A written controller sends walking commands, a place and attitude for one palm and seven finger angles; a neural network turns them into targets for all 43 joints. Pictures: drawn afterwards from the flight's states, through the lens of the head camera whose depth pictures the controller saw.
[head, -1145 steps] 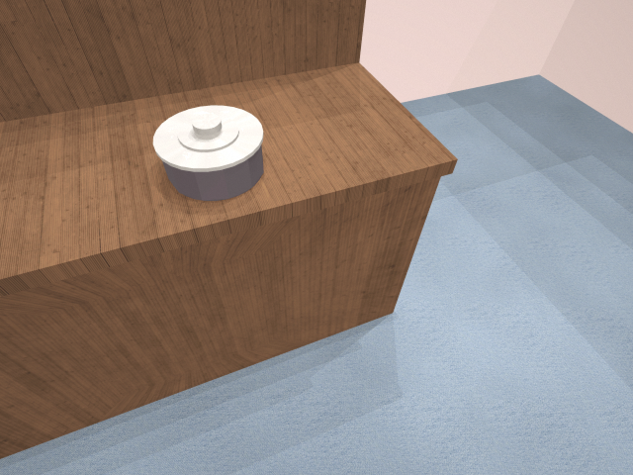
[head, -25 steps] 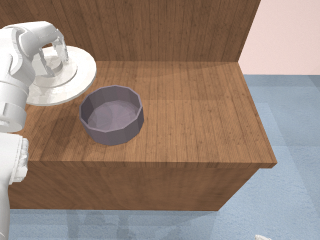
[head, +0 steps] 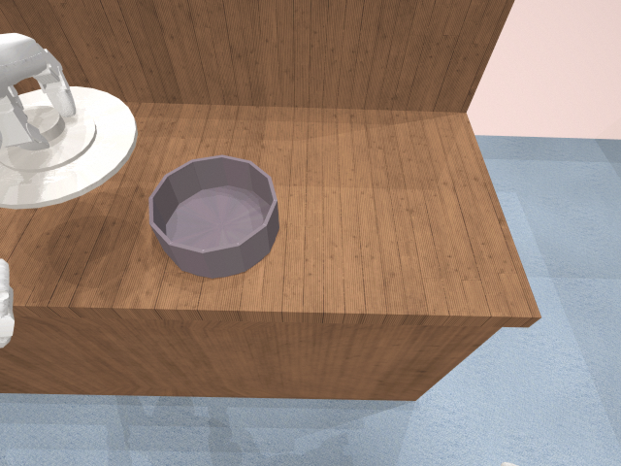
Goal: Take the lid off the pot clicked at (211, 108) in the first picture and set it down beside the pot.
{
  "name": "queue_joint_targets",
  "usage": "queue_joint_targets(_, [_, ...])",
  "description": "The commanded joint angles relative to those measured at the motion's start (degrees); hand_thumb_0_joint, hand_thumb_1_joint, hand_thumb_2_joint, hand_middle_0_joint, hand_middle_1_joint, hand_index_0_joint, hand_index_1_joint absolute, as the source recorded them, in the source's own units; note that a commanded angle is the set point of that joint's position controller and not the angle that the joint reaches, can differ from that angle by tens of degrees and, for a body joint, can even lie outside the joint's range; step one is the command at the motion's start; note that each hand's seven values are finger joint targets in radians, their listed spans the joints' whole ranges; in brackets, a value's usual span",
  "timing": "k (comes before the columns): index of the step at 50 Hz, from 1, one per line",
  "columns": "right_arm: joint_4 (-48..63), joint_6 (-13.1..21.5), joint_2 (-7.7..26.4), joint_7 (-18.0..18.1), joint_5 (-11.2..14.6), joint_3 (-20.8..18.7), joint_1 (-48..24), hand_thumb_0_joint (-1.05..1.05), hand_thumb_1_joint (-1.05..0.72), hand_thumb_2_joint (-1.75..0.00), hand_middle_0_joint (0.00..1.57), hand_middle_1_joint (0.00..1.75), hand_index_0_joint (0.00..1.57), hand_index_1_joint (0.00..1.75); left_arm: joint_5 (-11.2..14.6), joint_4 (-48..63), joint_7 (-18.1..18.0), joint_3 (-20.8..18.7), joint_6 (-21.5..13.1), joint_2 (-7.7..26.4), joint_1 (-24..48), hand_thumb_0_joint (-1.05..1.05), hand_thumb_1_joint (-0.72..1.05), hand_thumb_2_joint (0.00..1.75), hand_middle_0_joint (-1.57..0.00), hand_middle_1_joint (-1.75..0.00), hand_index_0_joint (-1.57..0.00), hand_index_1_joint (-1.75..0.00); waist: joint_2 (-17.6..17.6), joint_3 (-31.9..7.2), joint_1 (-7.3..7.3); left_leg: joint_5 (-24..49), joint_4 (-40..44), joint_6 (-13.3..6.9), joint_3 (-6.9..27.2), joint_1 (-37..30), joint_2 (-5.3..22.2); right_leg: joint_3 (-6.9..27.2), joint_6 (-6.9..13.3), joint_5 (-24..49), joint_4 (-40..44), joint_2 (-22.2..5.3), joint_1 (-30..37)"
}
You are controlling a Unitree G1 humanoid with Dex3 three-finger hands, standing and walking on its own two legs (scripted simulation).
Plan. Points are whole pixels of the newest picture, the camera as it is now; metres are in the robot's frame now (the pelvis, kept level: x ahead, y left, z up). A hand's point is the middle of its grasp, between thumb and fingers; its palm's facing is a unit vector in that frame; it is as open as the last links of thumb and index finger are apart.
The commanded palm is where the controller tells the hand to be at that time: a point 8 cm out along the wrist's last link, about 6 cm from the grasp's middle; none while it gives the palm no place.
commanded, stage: move the lid sideways beside the pot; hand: left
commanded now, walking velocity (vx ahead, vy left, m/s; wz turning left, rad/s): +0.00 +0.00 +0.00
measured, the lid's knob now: (38, 124) +0.47 +0.33 +0.17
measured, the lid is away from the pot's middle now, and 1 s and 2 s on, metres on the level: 0.18 0.22 0.22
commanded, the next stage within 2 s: lower the lid onto the table in 0.54 s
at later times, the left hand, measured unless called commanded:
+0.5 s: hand out of the picture +0.45 +0.37 +0.20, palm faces -0.31 -0.18 -0.93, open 8.1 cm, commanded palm +0.46 +0.37 +0.29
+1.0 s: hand out of the picture +0.44 +0.36 +0.19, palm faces -0.34 -0.19 -0.92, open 8.1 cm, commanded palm +0.46 +0.37 +0.26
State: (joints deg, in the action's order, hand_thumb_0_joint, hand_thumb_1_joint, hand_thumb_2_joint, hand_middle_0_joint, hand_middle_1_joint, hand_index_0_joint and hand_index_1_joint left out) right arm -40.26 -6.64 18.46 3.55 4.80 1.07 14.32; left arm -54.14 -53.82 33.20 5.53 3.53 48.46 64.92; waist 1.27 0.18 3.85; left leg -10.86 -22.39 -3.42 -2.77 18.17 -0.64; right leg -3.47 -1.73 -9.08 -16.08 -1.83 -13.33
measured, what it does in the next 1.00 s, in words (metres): stands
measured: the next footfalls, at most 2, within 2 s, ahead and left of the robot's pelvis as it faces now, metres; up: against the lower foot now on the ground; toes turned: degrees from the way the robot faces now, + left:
none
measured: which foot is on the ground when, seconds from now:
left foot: down 0.00-1.00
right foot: down 0.00-1.00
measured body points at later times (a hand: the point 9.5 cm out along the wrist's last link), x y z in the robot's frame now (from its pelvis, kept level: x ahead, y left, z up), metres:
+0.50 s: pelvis +0.01 +0.00 +0.00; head +0.08 +0.01 +0.44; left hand +0.46 +0.38 +0.26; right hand +0.05 -0.29 -0.12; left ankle +0.00 +0.08 -0.75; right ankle -0.02 -0.15 -0.75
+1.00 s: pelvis +0.00 +0.00 +0.00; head +0.06 +0.01 +0.44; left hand +0.46 +0.37 +0.24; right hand +0.04 -0.28 -0.12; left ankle +0.00 +0.08 -0.75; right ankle -0.02 -0.15 -0.75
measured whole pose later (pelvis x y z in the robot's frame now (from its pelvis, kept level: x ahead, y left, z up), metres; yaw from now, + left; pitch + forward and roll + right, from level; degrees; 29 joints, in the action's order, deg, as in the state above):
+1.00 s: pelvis +0.00 +0.00 +0.00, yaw -1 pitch +7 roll -2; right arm -40.5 -7.2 18.3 4.0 5.1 1.9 16.3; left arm -55.9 -62.2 32.1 0.4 -0.7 54.1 65.9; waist 1.0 0.1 5.7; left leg -12.3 -25.5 -3.7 -3.0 20.8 -0.2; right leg -3.0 -1.9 -9.7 -18.0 -1.5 -15.6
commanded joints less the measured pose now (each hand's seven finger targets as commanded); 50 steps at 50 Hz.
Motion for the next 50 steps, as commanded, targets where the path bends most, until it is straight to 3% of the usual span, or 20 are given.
queue_joint_targets(1, [4.32, 2.03, 10.18, 1.07, -0.01, -3.31, 2.20, 0.00, -0.90, -0.90, 0.20, 0.30, 0.20, 0.30, -0.49, 19.25, -4.30, -5.20, -1.33, 18.17, 38.61, 0.00, 0.59, 1.01, -0.76, -1.07, -0.80, -1.08, 10.21, -27.87, 1.18, 25.66, -1.56, -1.44, 5.09, -24.09, 0.63, 0.30, 3.61, 12.69, 0.25, 3.98, -0.01])
queue_joint_targets(4, [4.03, 2.41, 10.11, 1.47, -0.24, -3.13, 2.60, 0.00, -0.90, -0.90, 0.20, 0.30, 0.20, 0.30, -0.70, 17.33, -4.55, -7.53, -2.17, 20.26, 36.36, 0.00, 0.59, 1.01, -0.76, -1.07, -0.80, -1.08, 10.67, -28.98, 0.88, 27.92, -2.30, -1.63, 5.03, -24.63, 0.47, 0.43, 3.53, 13.77, 0.11, 3.98, 0.13])
queue_joint_targets(6, [3.53, 2.18, 10.51, 1.42, -0.32, -3.14, 3.22, 0.00, -0.90, -0.90, 0.20, 0.30, 0.20, 0.30, -0.13, 14.63, -4.32, -10.29, -2.52, 23.08, 33.97, 0.00, 0.59, 1.01, -0.76, -1.07, -0.80, -1.08, 7.82, -28.07, 0.67, 27.57, -2.54, -1.83, 4.85, -22.47, 0.34, 0.48, 3.27, 15.10, -0.24, 3.75, 1.53])
queue_joint_targets(8, [3.08, 1.55, 10.80, 1.38, 0.00, -2.91, 3.14, 0.00, -0.90, -0.90, 0.20, 0.30, 0.20, 0.30, -0.02, 10.84, -3.87, -10.22, -2.67, 23.78, 33.26, 0.00, 0.59, 1.01, -0.76, -1.07, -0.80, -1.08, 5.19, -25.93, 0.70, 23.47, -1.92, -1.95, 4.25, -18.85, 0.07, 0.38, 3.19, 15.22, -0.54, 3.56, 2.63])
queue_joint_targets(11, [3.03, 1.17, 10.80, 1.22, 0.04, -2.98, 3.17, 0.00, -0.90, -0.90, 0.20, 0.30, 0.20, 0.30, -0.72, 9.78, -3.92, -8.17, -2.64, 22.79, 33.68, 0.00, 0.59, 1.01, -0.76, -1.07, -0.80, -1.08, 6.96, -24.84, 1.06, 24.82, -2.34, -1.79, 3.92, -18.65, 0.35, 0.43, 3.27, 15.22, -0.92, 3.56, 1.45])
queue_joint_targets(13, [3.32, 1.02, 10.91, 1.18, 0.12, -2.70, 3.67, 0.00, -0.90, -0.90, 0.20, 0.30, 0.20, 0.30, -1.64, 7.57, -4.21, -10.24, -2.90, 25.87, 31.95, 0.00, 0.59, 1.01, -0.76, -1.07, -0.80, -1.08, 6.33, -24.51, 0.64, 24.53, -2.82, -1.90, 3.79, -17.37, 0.17, 0.61, 3.39, 15.53, -1.26, 3.65, 2.24])
queue_joint_targets(17, [3.98, 0.70, 10.81, 1.18, -0.04, -2.95, 3.99, 0.00, -0.90, -0.90, 0.20, 0.30, 0.20, 0.30, -2.14, 11.92, -4.77, -12.29, -3.63, 28.64, 34.03, 0.00, 0.59, 1.01, -0.76, -1.07, -0.80, -1.08, 10.93, -29.59, 0.45, 31.46, -4.02, -1.90, 4.45, -21.70, 0.49, 0.60, 3.30, 16.98, -1.87, 3.68, 2.19])
queue_joint_targets(20, [3.49, 0.62, 11.11, 1.36, 0.12, -2.84, 4.23, 0.00, -0.90, -0.90, 0.20, 0.30, 0.20, 0.30, -1.81, 8.35, -4.24, -11.69, -3.88, 28.23, 32.41, 0.00, 0.59, 1.01, -0.76, -1.07, -0.80, -1.08, 8.81, -26.56, 0.73, 29.32, -4.08, -2.06, 4.05, -19.30, 0.53, 0.35, 3.23, 16.55, -1.52, 3.64, 1.42])
queue_joint_targets(21, [3.41, 0.20, 11.22, 1.28, 0.23, -2.90, 4.75, 0.00, -0.90, -0.90, 0.20, 0.30, 0.20, 0.30, -1.72, 9.75, -4.39, -12.73, -3.66, 29.92, 33.81, 0.00, 0.59, 1.01, -0.76, -1.07, -0.80, -1.08, 8.81, -27.49, 0.93, 29.46, -4.08, -2.15, 4.20, -20.09, 0.67, 0.41, 2.97, 16.63, -1.79, 3.68, 2.06])
queue_joint_targets(23, [3.37, 0.33, 11.00, 1.40, 0.34, -2.99, 4.90, 0.00, -0.90, -0.90, 0.20, 0.30, 0.20, 0.30, -1.71, 8.52, -4.10, -9.82, -3.38, 26.56, 33.49, 0.00, 0.59, 1.01, -0.76, -1.07, -0.80, -1.08, 9.62, -26.41, 1.43, 28.96, -4.15, -2.15, 4.17, -20.42, 0.65, 0.12, 3.01, 15.38, -1.34, 3.89, 0.08])
queue_joint_targets(24, [2.84, 0.35, 10.89, 1.49, 0.47, -2.92, 4.99, 0.00, -0.90, -0.90, 0.20, 0.30, 0.20, 0.30, -1.47, 5.62, -3.79, -7.40, -3.05, 23.78, 32.49, 0.00, 0.59, 1.01, -0.76, -1.07, -0.80, -1.08, 9.18, -23.76, 2.07, 26.90, -3.99, -2.13, 3.94, -19.44, 0.74, 0.12, 3.02, 13.99, -0.83, 3.97, -1.45])
queue_joint_targets(25, [2.62, 0.39, 11.20, 1.42, 0.63, -3.04, 5.02, 0.00, -0.90, -0.90, 0.20, 0.30, 0.20, 0.30, -1.11, 7.39, -3.52, -6.53, -3.07, 23.01, 33.50, 0.00, 0.59, 1.01, -0.76, -1.07, -0.80, -1.08, 9.44, -23.87, 1.86, 27.93, -3.78, -2.00, 4.05, -20.01, 1.11, -0.06, 3.10, 13.96, -0.73, 3.86, -1.85])
queue_joint_targets(29, [2.92, 0.88, 10.79, 1.63, 0.24, -3.16, 5.79, 0.00, -0.90, -0.90, 0.20, 0.30, 0.20, 0.30, -1.69, 12.44, -4.07, -7.75, -2.92, 24.24, 35.94, 0.00, 0.59, 1.01, -0.76, -1.07, -0.80, -1.08, 12.62, -28.63, 1.77, 32.42, -4.61, -1.93, 4.91, -24.81, 1.03, -0.17, 3.17, 14.16, -0.86, 4.46, -2.11])
queue_joint_targets(32, [2.38, 1.06, 10.86, 1.70, 0.20, -2.99, 5.86, 0.00, -0.90, -0.90, 0.20, 0.30, 0.20, 0.30, -1.16, 11.49, -4.01, -8.36, -3.12, 24.30, 35.23, 0.00, 0.59, 1.01, -0.76, -1.07, -0.80, -1.08, 11.91, -26.91, 1.73, 31.20, -4.30, -1.87, 5.12, -23.87, 1.01, -0.25, 3.10, 13.42, -0.55, 4.45, -2.30])
queue_joint_targets(35, [2.08, 1.08, 11.33, 1.57, 0.52, -2.77, 5.79, 0.00, -0.90, -0.90, 0.20, 0.30, 0.20, 0.30, -0.71, 4.55, -3.40, -7.71, -2.58, 23.48, 31.67, 0.00, 0.59, 1.01, -0.76, -1.07, -0.80, -1.08, 7.19, -23.12, 1.93, 24.71, -3.44, -1.91, 4.13, -18.12, 0.39, -0.43, 3.11, 12.99, -0.71, 4.17, -1.32])
queue_joint_targets(41, [3.25, 0.98, 11.11, 1.29, 0.14, -2.86, 5.48, 0.00, -0.90, -0.90, 0.20, 0.30, 0.20, 0.30, -1.85, 9.54, -4.60, -10.12, -3.20, 27.01, 34.12, 0.00, 0.59, 1.01, -0.76, -1.07, -0.80, -1.08, 10.23, -27.09, 1.17, 27.59, -4.01, -1.80, 4.57, -20.86, 0.63, 0.00, 3.23, 13.57, -1.76, 4.08, -0.33])
queue_joint_targets(42, [3.35, 1.03, 10.99, 1.32, 0.16, -2.79, 5.50, 0.00, -0.90, -0.90, 0.20, 0.30, 0.20, 0.30, -1.94, 8.10, -4.67, -9.65, -3.36, 26.22, 33.40, 0.00, 0.59, 1.01, -0.76, -1.07, -0.80, -1.08, 10.26, -26.36, 1.38, 26.91, -3.85, -1.72, 4.58, -20.44, 0.53, -0.27, 3.28, 12.86, -1.60, 4.23, -0.98])
queue_joint_targets(44, [3.61, 0.86, 11.15, 1.42, 0.25, -2.68, 5.49, 0.00, -0.90, -0.90, 0.20, 0.30, 0.20, 0.30, -1.86, 6.74, -4.87, -11.42, -3.77, 28.17, 31.72, 0.00, 0.59, 1.01, -0.76, -1.07, -0.80, -1.08, 8.41, -25.98, 1.18, 24.91, -3.71, -1.87, 4.31, -18.76, 0.35, -0.14, 3.20, 12.93, -1.88, 4.10, -0.02])
queue_joint_targets(50, [3.25, 0.73, 11.44, 1.52, 0.31, -2.87, 5.51, 0.00, -0.90, -0.90, 0.20, 0.30, 0.20, 0.30, -1.65, 4.46, -4.81, -8.68, -4.37, 25.36, 31.30, 0.00, 0.59, 1.01, -0.76, -1.07, -0.80, -1.08, 7.83, -22.99, 1.73, 21.15, -3.29, -1.85, 3.87, -16.82, 0.52, -0.24, 3.33, 10.77, -1.48, 4.11, -2.09])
